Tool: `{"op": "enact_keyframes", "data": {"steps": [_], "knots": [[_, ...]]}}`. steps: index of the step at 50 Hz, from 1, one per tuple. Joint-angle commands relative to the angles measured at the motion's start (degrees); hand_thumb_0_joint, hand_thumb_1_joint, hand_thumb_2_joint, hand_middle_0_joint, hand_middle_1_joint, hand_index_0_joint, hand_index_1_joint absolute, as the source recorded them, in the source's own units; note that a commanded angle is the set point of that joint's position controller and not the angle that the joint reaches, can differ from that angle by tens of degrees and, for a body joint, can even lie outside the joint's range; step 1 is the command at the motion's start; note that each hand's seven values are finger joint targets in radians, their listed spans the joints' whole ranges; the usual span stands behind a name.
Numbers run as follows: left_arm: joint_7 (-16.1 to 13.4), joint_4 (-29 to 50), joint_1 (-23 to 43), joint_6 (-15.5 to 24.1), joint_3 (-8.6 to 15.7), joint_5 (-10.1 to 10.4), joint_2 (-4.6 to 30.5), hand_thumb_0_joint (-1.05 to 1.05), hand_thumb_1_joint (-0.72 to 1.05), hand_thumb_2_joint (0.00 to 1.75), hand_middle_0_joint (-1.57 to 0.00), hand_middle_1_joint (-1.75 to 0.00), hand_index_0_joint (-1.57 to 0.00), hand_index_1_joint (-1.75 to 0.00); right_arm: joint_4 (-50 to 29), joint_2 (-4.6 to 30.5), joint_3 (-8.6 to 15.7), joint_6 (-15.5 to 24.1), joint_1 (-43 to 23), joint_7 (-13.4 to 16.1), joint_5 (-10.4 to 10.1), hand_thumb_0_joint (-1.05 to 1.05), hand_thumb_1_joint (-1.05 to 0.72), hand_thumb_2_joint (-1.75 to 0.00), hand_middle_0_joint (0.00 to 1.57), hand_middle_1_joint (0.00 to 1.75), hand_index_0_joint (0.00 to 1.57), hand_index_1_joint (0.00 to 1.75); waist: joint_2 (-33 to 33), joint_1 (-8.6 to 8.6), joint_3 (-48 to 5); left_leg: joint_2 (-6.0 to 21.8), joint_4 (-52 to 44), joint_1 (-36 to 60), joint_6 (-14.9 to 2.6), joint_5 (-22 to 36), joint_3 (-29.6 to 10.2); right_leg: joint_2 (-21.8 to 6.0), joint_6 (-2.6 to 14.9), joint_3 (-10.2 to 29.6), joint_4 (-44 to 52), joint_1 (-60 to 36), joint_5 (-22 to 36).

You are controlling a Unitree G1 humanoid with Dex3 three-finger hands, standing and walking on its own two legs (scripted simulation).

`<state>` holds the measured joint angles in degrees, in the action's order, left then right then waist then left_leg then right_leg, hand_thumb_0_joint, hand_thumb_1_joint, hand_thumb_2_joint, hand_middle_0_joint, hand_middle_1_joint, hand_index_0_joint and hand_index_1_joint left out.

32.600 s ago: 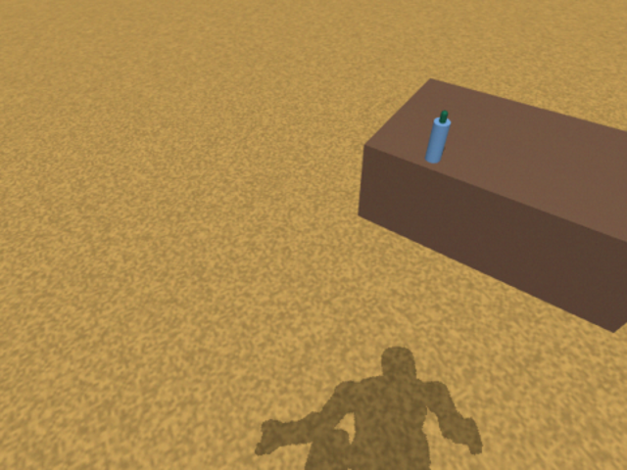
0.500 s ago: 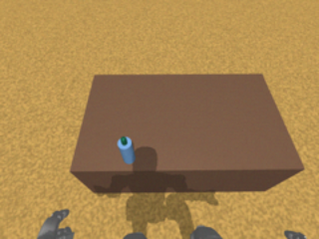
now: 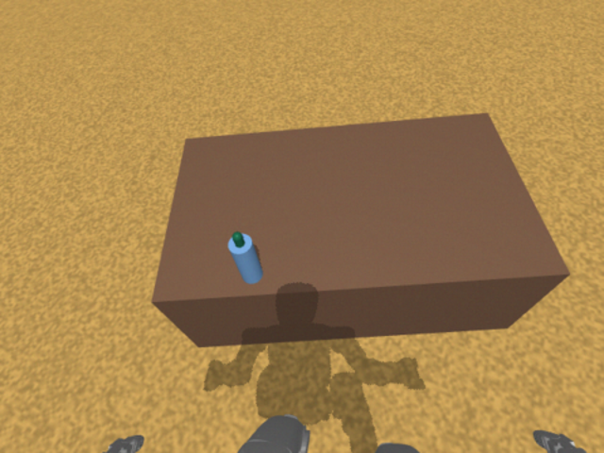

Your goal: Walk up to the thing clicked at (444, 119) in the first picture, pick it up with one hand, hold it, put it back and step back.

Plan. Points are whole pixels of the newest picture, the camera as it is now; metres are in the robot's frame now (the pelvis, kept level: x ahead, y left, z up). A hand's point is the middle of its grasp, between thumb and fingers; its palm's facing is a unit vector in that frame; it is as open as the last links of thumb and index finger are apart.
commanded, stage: step back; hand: left
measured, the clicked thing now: (245, 256) +0.55 +0.20 -0.28
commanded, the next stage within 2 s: none
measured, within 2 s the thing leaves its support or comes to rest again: neither
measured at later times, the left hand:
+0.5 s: hand out of the picture -0.06 +0.28 -0.16, palm faces -0.02 -0.93 -0.37, open 7.4 cm
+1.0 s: hand out of the picture -0.17 +0.27 -0.15, palm faces +0.03 -0.92 -0.38, open 7.4 cm
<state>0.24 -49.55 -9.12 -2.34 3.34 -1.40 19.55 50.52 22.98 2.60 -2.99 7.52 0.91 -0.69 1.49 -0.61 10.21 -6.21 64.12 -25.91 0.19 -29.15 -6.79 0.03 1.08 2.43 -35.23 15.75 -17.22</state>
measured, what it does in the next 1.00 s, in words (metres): walks backwards: left foot, then right foot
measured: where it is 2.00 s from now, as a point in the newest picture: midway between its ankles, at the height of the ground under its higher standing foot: outside the picture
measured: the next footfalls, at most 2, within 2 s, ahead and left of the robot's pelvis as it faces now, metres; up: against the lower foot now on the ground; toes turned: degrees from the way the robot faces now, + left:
left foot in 0.18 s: -0.03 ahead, +0.13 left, +0.00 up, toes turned +1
right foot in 0.58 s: -0.16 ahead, -0.14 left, +0.00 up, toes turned +1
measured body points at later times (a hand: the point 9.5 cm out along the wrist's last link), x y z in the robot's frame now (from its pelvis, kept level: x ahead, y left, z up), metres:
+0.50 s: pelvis -0.14 +0.01 +0.00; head -0.08 +0.03 +0.44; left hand -0.06 +0.33 -0.13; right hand -0.01 -0.30 -0.10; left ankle -0.07 +0.13 -0.73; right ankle -0.19 -0.14 -0.68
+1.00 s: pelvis -0.31 +0.00 +0.00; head -0.25 +0.02 +0.44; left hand -0.17 +0.32 -0.12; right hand -0.23 -0.31 -0.12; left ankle -0.28 +0.11 -0.73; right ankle -0.28 -0.14 -0.67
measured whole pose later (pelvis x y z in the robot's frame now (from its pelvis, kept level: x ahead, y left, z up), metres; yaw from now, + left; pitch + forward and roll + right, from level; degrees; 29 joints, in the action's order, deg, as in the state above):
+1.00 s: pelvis -0.31 +0.00 +0.00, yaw +3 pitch -3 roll -1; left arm -0.8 -46.1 -4.2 -4.4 4.3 -0.7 23.3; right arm 51.4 20.6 2.0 -1.6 11.4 0.0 1.9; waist -2.0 1.1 10.9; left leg -1.1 37.2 -17.0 -1.6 -17.3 -1.6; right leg 4.5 0.9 7.4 -62.5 27.8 -30.4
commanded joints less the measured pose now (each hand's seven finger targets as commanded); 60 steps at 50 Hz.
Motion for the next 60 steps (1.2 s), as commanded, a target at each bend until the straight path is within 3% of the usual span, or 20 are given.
{"op": "enact_keyframes", "data": {"steps": [1,5,8,10,11,15,21,26,28,29,30,31,34,40,43,45,46,50,57,60], "knots": [[-1.94,7.81,1.35,1.63,4.31,-0.31,14.2,0.0,0.9,0.9,-0.2,-0.3,-0.2,-0.3,-4.02,10.13,2.21,1.62,3.06,1.27,0.36,0.0,-0.9,-0.9,0.2,0.3,0.2,0.3,-9.95,-1.37,-11.46,0.53,-3.55,-2.69,1.05,-1.53,0.07,-12.76,12.11,10.64,7.39,-11.49,33.05],[-2.12,8.81,0.97,0.94,4.35,-0.22,15.87,0.0,0.9,0.9,-0.2,-0.3,-0.2,-0.3,-4.4,9.7,2.61,1.88,4.05,0.79,1.35,0.0,-0.9,-0.9,0.2,0.3,0.2,0.3,-14.06,-1.2,-13.49,4.54,-21.42,3.17,0.15,-0.11,3.57,-14.4,11.33,11.41,4.52,-12.46,32.72],[-1.46,9.84,2.67,-0.01,3.59,0.69,15.13,0.0,0.9,0.9,-0.2,-0.3,-0.2,-0.3,-2.49,10.02,3.6,2.78,7.95,0.33,2.16,0.0,-0.9,-0.9,0.2,0.3,0.2,0.3,-9.47,1.62,-13.85,5.16,-41.02,14.51,-1.36,18.89,5.06,-10.34,6.35,8.41,-1.12,-4.34,22.06],[-1.77,10.88,2.88,-0.03,3.14,1.11,12.22,0.0,0.9,0.9,-0.2,-0.3,-0.2,-0.3,-4.63,20.33,5.59,2.89,3.01,-0.4,2.82,0.0,-0.9,-0.9,0.2,0.3,0.2,0.3,13.69,1.56,-12.93,27.25,-46.08,15.33,-13.0,32.39,-22.18,5.8,0.32,-0.32,-17.93,10.62,-15.87],[-2.54,10.03,6.13,-0.13,4.47,0.15,14.36,0.0,0.9,0.9,-0.2,-0.3,-0.2,-0.3,-4.87,20.95,5.95,3.02,3.73,-0.35,2.93,0.0,-0.9,-0.9,0.2,0.3,0.2,0.3,10.25,4.47,-11.82,30.17,-46.06,9.26,-18.11,34.89,-26.87,5.97,-0.29,8.12,-29.43,8.42,-21.66],[-2.16,6.26,-1.92,-0.25,4.58,1.3,13.7,0.0,0.9,0.9,-0.2,-0.3,-0.2,-0.3,-5.92,13.14,3.57,3.28,-3.26,0.68,2.48,0.0,-0.9,-0.9,0.2,0.3,0.2,0.3,6.06,-2.05,-9.39,20.56,-40.6,13.58,-12.23,40.17,-7.18,6.3,-0.31,9.39,-38.86,13.06,-11.53],[-1.39,7.21,-0.37,0.12,4.19,0.42,12.64,0.0,0.9,0.9,-0.2,-0.3,-0.2,-0.3,-6.33,12.63,4.29,2.89,2.56,1.05,2.16,0.0,-0.9,-0.9,0.2,0.3,0.2,0.3,6.4,2.53,-12.19,21.52,-37.57,23.66,-15.37,41.33,-6.3,3.79,-3.75,5.58,-23.08,11.64,-12.98],[-0.68,3.79,-7.65,0.85,4.16,0.3,11.75,0.0,0.9,0.9,-0.2,-0.3,-0.2,-0.3,-8.08,14.89,4.72,1.61,-0.69,0.31,2.24,0.0,-0.9,-0.9,0.2,0.3,0.2,0.3,10.83,0.04,-15.59,20.06,-35.65,17.34,-11.61,31.71,-4.72,1.42,-1.15,-1.36,2.33,-2.3,-4.39],[-0.72,1.87,-10.88,1.3,4.85,-0.72,13.63,0.0,0.9,0.9,-0.2,-0.3,-0.2,-0.3,-8.18,13.45,4.23,0.91,-1.67,0.08,1.55,0.0,-0.9,-0.9,0.2,0.3,0.2,0.3,7.21,-1.44,-15.2,16.94,-32.33,7.05,-6.64,22.2,-3.2,-0.41,1.29,0.84,10.32,-9.91,2.91],[-0.53,2.97,-9.65,1.58,6.04,-1.49,17.58,0.0,0.9,0.9,-0.2,-0.3,-0.2,-0.3,-8.82,10.14,3.42,0.81,-0.82,-0.03,1.15,0.0,-0.9,-0.9,0.2,0.3,0.2,0.3,-5.37,-0.66,-12.15,8.98,-23.77,-4.15,-2.7,8.06,-0.65,-9.77,4.58,17.0,14.08,-10.16,-2.62],[-0.43,5.15,-4.85,1.24,6.98,-1.04,23.42,0.0,0.9,0.9,-0.2,-0.3,-0.2,-0.3,-9.25,9.63,3.62,0.78,-3.87,0.76,0.79,0.0,-0.9,-0.9,0.2,0.3,0.2,0.3,-17.6,-3.35,-9.0,0.58,-8.08,-2.05,-0.09,-5.15,2.64,-22.23,14.77,28.92,20.36,4.82,-3.29],[-0.73,7.19,-0.76,1.66,6.77,-1.21,23.31,0.0,0.9,0.9,-0.2,-0.3,-0.2,-0.3,-8.77,11.89,4.33,0.59,-3.37,0.98,1.1,0.0,-0.9,-0.9,0.2,0.3,0.2,0.3,-15.39,-1.84,-5.74,2.5,1.38,-0.28,0.45,-5.33,-3.29,-24.99,17.16,31.36,20.85,11.46,-0.08],[-1.51,8.47,7.04,1.61,5.32,-0.9,16.41,0.0,0.9,0.9,-0.2,-0.3,-0.2,-0.3,-5.61,10.61,3.58,1.28,3.52,0.82,0.25,0.0,-0.9,-0.9,0.2,0.3,0.2,0.3,-9.19,2.62,-6.57,-0.36,5.18,1.19,-0.02,2.53,-1.68,-13.29,10.54,10.02,12.53,7.42,15.26],[-2.13,8.5,0.32,0.76,4.69,-1.02,15.73,0.0,0.9,0.9,-0.2,-0.3,-0.2,-0.3,-6.28,9.11,2.93,2.22,3.24,0.7,1.61,0.0,-0.9,-0.9,0.2,0.3,0.2,0.3,-12.49,-1.95,-10.95,4.3,-21.52,1.32,0.11,-0.7,4.38,-13.89,10.06,9.76,4.65,-10.21,26.03],[-1.58,9.26,2.41,-0.47,3.68,0.23,14.94,0.0,0.9,0.9,-0.2,-0.3,-0.2,-0.3,-3.14,9.92,3.83,2.99,9.02,0.79,2.11,0.0,-0.9,-0.9,0.2,0.3,0.2,0.3,-9.07,0.77,-13.78,5.18,-41.79,12.65,-1.35,18.31,5.46,-10.73,6.14,7.15,-3.35,-5.82,20.95],[-1.78,10.83,2.82,-0.59,3.02,0.95,12.39,0.0,0.9,0.9,-0.2,-0.3,-0.2,-0.3,-5.06,21.3,5.97,2.95,4.27,0.24,2.71,0.0,-0.9,-0.9,0.2,0.3,0.2,0.3,11.64,0.61,-12.77,27.0,-44.67,13.71,-13.59,33.3,-22.45,4.04,0.13,-1.32,-18.84,10.69,-15.0],[-2.43,9.97,6.3,-0.75,4.23,0.15,14.25,0.0,0.9,0.9,-0.2,-0.3,-0.2,-0.3,-5.37,22.14,6.29,3.2,4.43,0.21,3.08,0.0,-0.9,-0.9,0.2,0.3,0.2,0.3,10.62,3.54,-11.25,30.71,-46.59,5.84,-18.86,33.49,-28.98,4.06,-0.4,6.86,-30.31,7.96,-21.63],[-1.95,5.84,-1.16,-1.0,4.32,1.16,14.13,0.0,0.9,0.9,-0.2,-0.3,-0.2,-0.3,-5.87,14.0,3.76,3.39,-2.25,1.28,2.74,0.0,-0.9,-0.9,0.2,0.3,0.2,0.3,4.61,-2.3,-10.44,21.2,-39.74,9.38,-13.33,38.69,-7.94,5.03,-0.26,8.11,-39.02,10.26,-12.09],[-0.96,6.07,0.06,0.04,3.62,0.05,12.5,0.0,0.9,0.9,-0.2,-0.3,-0.2,-0.3,-6.36,14.33,4.27,2.1,2.84,0.81,2.88,0.0,-0.9,-0.9,0.2,0.3,0.2,0.3,9.39,1.91,-14.97,21.13,-36.03,21.85,-13.81,40.08,-7.03,1.38,-2.23,0.56,-10.44,6.9,-12.52],[-0.66,2.31,-7.3,0.57,3.76,-0.14,12.04,0.0,0.9,0.9,-0.2,-0.3,-0.2,-0.3,-7.03,15.45,4.12,0.91,-0.55,0.5,2.09,0.0,-0.9,-0.9,0.2,0.3,0.2,0.3,10.27,-1.38,-18.04,18.37,-32.73,15.16,-9.47,32.81,-3.49,1.7,0.33,-3.58,9.94,-5.7,-0.05]]}}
